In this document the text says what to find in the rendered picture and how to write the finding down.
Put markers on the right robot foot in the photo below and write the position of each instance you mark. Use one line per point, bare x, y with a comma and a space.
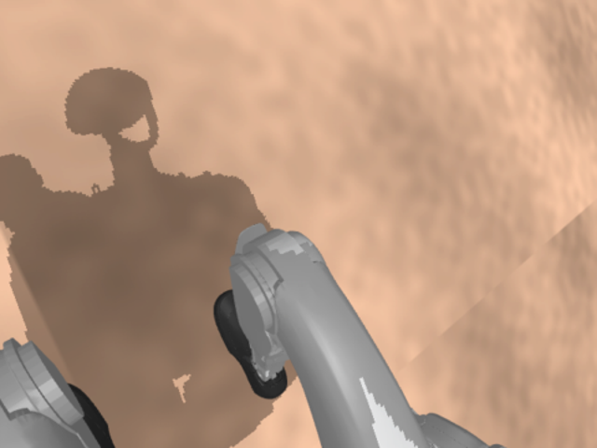
229, 328

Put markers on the right robot hand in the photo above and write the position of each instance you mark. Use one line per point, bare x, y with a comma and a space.
443, 433

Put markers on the left robot foot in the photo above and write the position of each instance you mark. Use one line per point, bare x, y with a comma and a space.
93, 418

